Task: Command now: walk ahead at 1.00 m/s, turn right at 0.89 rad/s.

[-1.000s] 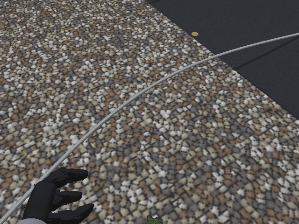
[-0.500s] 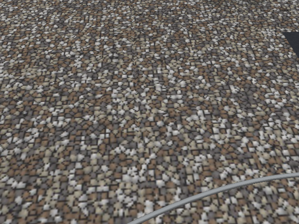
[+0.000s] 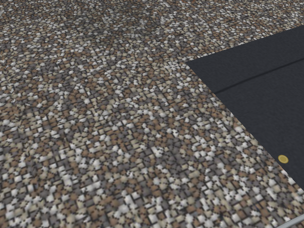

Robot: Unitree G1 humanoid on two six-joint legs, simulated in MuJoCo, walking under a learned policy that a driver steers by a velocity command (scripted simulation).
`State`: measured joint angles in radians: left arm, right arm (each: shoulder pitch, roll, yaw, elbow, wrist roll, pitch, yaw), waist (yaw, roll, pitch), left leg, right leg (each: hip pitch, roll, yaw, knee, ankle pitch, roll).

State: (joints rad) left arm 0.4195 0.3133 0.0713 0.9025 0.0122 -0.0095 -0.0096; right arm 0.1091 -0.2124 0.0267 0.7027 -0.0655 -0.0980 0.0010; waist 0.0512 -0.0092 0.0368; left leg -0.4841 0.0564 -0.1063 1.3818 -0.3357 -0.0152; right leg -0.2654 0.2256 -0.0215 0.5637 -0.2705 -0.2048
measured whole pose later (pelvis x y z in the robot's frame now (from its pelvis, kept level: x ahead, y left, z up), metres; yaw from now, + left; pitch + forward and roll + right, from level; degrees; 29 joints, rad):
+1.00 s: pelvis +0.67 +0.03 +0.01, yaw -7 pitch +1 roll -2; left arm 0.16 0.23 0.02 0.85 0.02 -0.01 0.00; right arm 0.16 -0.26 -0.03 0.85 -0.02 0.02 -0.04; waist 0.01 0.02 0.02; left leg -0.34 0.05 -0.07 0.59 -0.27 -0.04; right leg -0.38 0.07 0.01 0.50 -0.13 -0.04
